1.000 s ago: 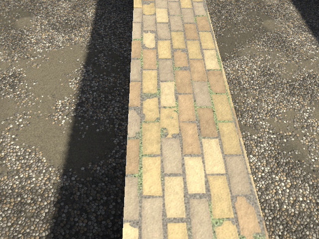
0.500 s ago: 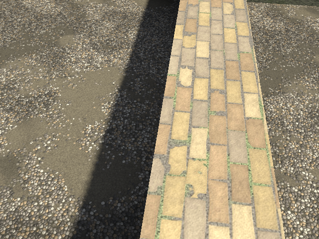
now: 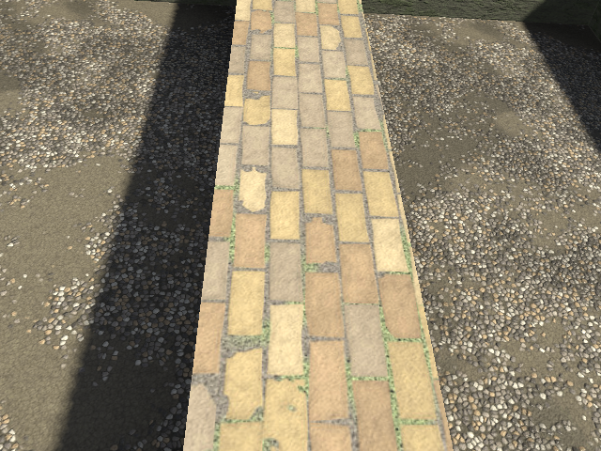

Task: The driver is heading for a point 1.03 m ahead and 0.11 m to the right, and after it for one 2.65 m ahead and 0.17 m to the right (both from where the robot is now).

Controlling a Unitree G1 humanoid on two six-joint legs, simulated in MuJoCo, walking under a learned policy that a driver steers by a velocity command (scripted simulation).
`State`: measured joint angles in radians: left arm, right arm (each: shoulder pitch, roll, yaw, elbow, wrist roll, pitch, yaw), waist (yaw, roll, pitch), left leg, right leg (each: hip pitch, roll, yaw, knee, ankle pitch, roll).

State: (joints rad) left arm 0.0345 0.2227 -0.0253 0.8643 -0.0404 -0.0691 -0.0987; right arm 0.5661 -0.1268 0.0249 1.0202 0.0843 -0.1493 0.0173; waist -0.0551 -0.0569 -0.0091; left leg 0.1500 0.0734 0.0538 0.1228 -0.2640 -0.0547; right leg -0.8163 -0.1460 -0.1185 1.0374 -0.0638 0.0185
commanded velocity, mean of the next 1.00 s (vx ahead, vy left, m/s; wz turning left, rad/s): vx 0.50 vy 0.00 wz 0.00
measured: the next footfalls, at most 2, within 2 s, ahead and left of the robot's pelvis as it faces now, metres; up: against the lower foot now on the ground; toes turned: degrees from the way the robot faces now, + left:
right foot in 0.10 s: +0.22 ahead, -0.14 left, +0.00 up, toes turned -10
left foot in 0.56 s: +0.54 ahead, -0.05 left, +0.00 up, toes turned +11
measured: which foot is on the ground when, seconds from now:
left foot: down 0.00-0.10, up 0.12-0.54, down 0.56-1.00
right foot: up 0.00-0.08, down 0.10-0.56, up 0.58-1.00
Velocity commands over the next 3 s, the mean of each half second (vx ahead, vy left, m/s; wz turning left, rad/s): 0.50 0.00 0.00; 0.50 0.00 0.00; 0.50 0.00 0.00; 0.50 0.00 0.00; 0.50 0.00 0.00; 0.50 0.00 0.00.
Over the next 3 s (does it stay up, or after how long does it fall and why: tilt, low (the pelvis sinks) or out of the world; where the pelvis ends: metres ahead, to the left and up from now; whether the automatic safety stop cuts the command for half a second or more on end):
stays up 1.86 -0.11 -0.02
